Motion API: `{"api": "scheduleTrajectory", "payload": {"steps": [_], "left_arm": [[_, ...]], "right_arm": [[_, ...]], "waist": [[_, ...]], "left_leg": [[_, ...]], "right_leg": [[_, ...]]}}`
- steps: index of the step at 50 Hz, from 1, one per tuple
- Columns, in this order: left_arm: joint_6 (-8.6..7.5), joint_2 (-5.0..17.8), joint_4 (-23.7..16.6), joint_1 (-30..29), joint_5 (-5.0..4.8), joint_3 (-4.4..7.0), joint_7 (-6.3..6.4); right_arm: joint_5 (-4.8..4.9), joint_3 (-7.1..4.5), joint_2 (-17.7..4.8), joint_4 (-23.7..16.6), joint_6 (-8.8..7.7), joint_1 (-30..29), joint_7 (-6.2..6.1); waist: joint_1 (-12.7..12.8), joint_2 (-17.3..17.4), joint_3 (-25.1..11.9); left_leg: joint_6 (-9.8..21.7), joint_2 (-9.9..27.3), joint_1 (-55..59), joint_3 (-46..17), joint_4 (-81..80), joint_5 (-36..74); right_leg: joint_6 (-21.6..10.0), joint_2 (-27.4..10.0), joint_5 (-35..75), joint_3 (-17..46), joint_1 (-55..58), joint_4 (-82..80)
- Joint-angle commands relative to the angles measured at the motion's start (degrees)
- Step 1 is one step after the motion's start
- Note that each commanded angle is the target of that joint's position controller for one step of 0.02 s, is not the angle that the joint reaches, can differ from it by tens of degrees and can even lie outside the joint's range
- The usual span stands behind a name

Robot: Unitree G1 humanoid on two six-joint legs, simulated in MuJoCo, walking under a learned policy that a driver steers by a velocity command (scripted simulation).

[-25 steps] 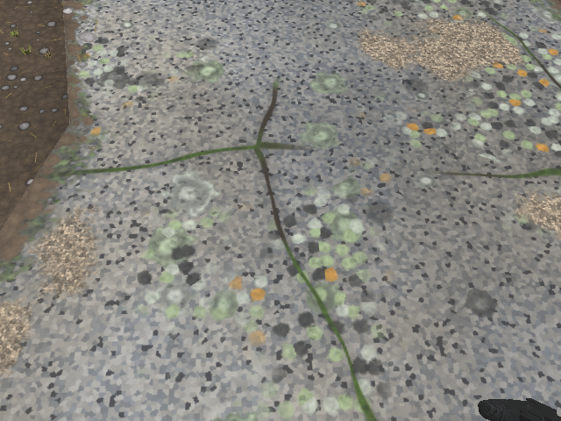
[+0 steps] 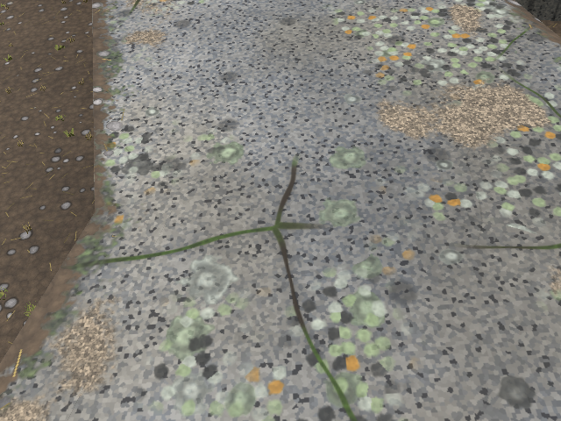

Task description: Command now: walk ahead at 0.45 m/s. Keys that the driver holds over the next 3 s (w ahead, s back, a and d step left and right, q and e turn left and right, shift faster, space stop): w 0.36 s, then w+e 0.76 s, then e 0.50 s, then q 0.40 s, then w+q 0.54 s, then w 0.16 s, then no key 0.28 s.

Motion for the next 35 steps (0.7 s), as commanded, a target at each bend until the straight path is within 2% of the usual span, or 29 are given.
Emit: {"api": "scheduleTrajectory", "payload": {"steps": [1,4,6,8,10,11,12,13,14,15,16,17,18,19,21,23,26,29,32,34,35], "left_arm": [[-0.75,8.9,-2.5,-0.5,-0.23,1.85,0.46],[-0.3,10.1,-1.4,1.8,-0.52,2.19,0.61],[0.11,10.7,-0.7,3.1,-0.85,2.42,0.51],[0.54,11.1,0.0,3.6,-1.26,2.74,0.46],[0.97,12.0,0.4,2.7,-1.49,3.21,0.53],[1.17,12.6,0.2,1.6,-1.64,3.42,0.6],[1.32,11.9,0.1,1.1,-1.6,3.2,0.67],[1.15,10.2,-1.2,0.2,-0.62,2.45,0.75],[-0.05,2.7,-3.1,5.9,0.01,0.1,0.32],[-1.7,5.9,-2.1,4.4,-1.24,0.83,-0.04],[-2.52,10.2,-4.0,-1.5,-2.78,2.2,-0.37],[-2.78,10.1,-4.8,-5.1,-2.66,2.17,-0.26],[-2.61,9.3,-5.0,-6.7,-1.7,2.31,0.0],[-1.88,8.4,-4.6,-5.5,-1.34,2.48,0.07],[-0.22,5.5,-3.8,-3.5,-1.58,2.07,-0.01],[0.82,5.0,-4.8,-5.6,-1.53,2.07,0.18],[0.7,4.9,-6.7,-10.3,-1.21,2.03,-0.25],[0.29,3.8,-8.8,-16.7,-1.09,1.31,-1.39],[0.33,3.5,-11.5,-21.7,-1.22,0.87,-2.44],[0.41,4.1,-13.3,-23.6,-1.2,0.98,-3.28],[0.44,4.6,-14.1,-23.7,-1.2,1.19,-3.7]], "right_arm": [[0.17,0.02,-1.0,-5.3,-1.06,-8.2,0.32],[0.67,0.7,0.0,-6.6,-1.36,-13.0,1.22],[0.97,0.91,-0.2,-7.4,-1.62,-15.2,1.86],[1.15,0.96,-0.9,-8.2,-1.95,-16.3,2.39],[1.05,0.49,-2.6,-8.0,-2.21,-14.3,2.57],[0.75,-0.22,-4.0,-6.9,-2.25,-10.2,2.37],[0.57,-1.55,-6.4,-4.1,-2.13,-1.6,1.87],[0.21,-2.75,-9.5,-1.4,-1.91,9.5,1.17],[-0.52,-4.0,-15.8,0.1,-1.46,15.3,0.88],[-0.14,-2.62,-11.0,0.6,-1.18,16.0,0.94],[0.07,-1.52,-8.4,0.5,-1.26,11.1,0.82],[0.1,-0.93,-6.6,0.0,-1.26,7.1,0.72],[-0.21,-0.37,-4.9,-0.2,-1.36,3.8,0.9],[-0.82,0.02,-3.4,-0.3,-1.71,1.7,0.98],[-0.86,-0.13,-3.0,0.6,-2.53,0.7,1.02],[-1.11,-0.52,-4.1,2.0,-3.29,1.4,0.75],[-1.3,-0.73,-5.3,3.4,-3.47,2.5,0.06],[-0.94,-0.77,-6.5,4.2,-3.43,3.7,-0.52],[-0.3,-1.06,-7.5,6.1,-2.57,7.1,-0.86],[0.1,-1.32,-8.1,6.8,-1.47,8.2,-1.04],[0.23,-1.48,-8.6,6.8,-0.88,8.0,-1.22]], "waist": [[0.2,-8.9,5.4],[2.1,-8.8,6.8],[2.8,-8.6,8.1],[2.5,-9.0,9.1],[0.2,-9.7,8.1],[-2.6,-10.0,5.4],[-6.8,-8.7,-0.1],[-11.5,-5.5,-8.6],[-9.7,11.0,-18.0],[-10.8,12.2,-21.0],[-10.1,8.9,-10.2],[-8.5,5.0,-4.9],[-6.7,2.3,-0.8],[-4.5,3.4,0.7],[-2.6,4.0,1.9],[-2.2,2.5,4.0],[-3.2,1.3,5.4],[-5.6,0.3,6.9],[-7.5,-0.7,8.3],[-7.6,-0.6,8.4],[-7.1,-0.1,7.9]], "left_leg": [[-1.4,1.0,-6.7,0.7,-7.1,6.9],[-1.6,0.2,-2.7,1.9,-14.7,9.2],[-1.0,0.0,-1.6,2.3,-17.6,8.1],[0.4,-0.1,-0.9,2.1,-19.9,5.5],[2.4,-0.9,3.6,2.5,-21.9,2.2],[3.7,-2.5,10.4,3.8,-23.1,1.8],[5.5,-3.8,22.6,4.8,-24.0,2.9],[8.4,2.7,41.1,-1.9,-20.9,3.4],[17.6,18.3,63.0,-28.8,-24.3,-5.5],[19.2,20.8,61.7,-41.2,-32.7,-13.1],[16.1,18.3,53.9,-32.4,-33.7,-13.6],[14.3,15.8,45.3,-25.0,-34.9,-9.8],[13.4,13.3,37.5,-19.8,-36.9,-5.3],[12.5,11.6,32.4,-15.4,-38.9,-2.0],[12.6,10.8,27.2,-10.5,-42.0,1.9],[12.7,11.0,25.2,-6.1,-43.8,6.4],[11.4,10.0,26.1,-0.1,-44.5,10.4],[9.7,9.3,26.7,4.7,-45.8,10.5],[9.1,11.6,34.3,6.5,-44.4,12.3],[8.3,13.2,40.1,7.5,-41.3,17.1],[7.6,13.6,42.0,8.3,-38.8,23.1]], "right_leg": [[-7.4,-10.5,4.6,8.6,3.5,-10.9],[-7.6,-10.8,7.8,6.3,3.3,-10.4],[-8.0,-12.1,8.5,6.5,4.6,-9.6],[-7.9,-13.8,10.7,7.1,6.8,-8.3],[-7.1,-15.0,19.5,7.1,8.9,-5.3],[-6.3,-14.2,30.7,5.6,9.0,-0.5],[-4.9,-11.6,39.5,2.8,6.8,9.0],[-3.0,-9.1,31.7,1.0,-3.9,23.8],[1.3,0.9,0.3,-0.9,-27.3,47.3],[1.1,2.0,-18.6,7.4,-33.7,55.7],[0.2,-1.5,-15.4,6.9,-38.9,58.5],[-0.3,-4.3,-10.0,5.1,-37.9,56.4],[-0.1,-5.9,-6.1,4.3,-35.7,52.9],[0.1,-7.5,-3.2,4.9,-32.0,50.2],[0.7,-8.1,-1.1,4.9,-28.5,48.1],[1.5,-7.9,2.3,5.7,-30.6,45.0],[1.7,-6.7,12.6,6.4,-32.6,34.8],[0.9,-5.1,20.8,2.8,-29.7,24.0],[-0.3,-4.4,20.5,1.8,-32.1,18.7],[-1.5,-3.7,16.0,0.7,-34.0,16.8],[-2.3,-2.8,12.9,-0.6,-33.2,16.3]]}}
Next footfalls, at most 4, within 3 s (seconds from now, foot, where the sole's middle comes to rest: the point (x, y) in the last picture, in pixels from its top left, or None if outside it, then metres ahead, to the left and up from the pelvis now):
0.26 left None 0.29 0.16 -0.79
0.78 right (372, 402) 0.59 -0.09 -0.79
1.24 left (327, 288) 0.91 0.02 -0.79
1.70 right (411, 337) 0.76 -0.20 -0.79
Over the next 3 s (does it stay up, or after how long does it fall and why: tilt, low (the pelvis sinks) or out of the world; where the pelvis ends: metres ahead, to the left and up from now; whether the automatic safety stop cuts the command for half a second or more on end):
stays up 1.16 -0.21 -0.01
